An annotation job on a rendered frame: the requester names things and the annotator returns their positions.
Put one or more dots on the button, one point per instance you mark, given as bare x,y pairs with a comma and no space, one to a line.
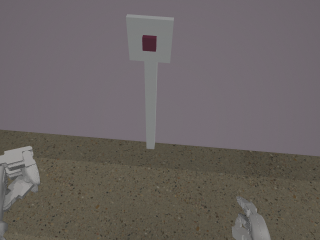
149,43

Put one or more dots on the robot left hand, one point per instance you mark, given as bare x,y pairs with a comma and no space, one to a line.
17,164

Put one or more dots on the robot right hand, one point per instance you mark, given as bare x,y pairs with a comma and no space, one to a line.
255,225

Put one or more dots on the panel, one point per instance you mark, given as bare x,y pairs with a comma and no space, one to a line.
162,28

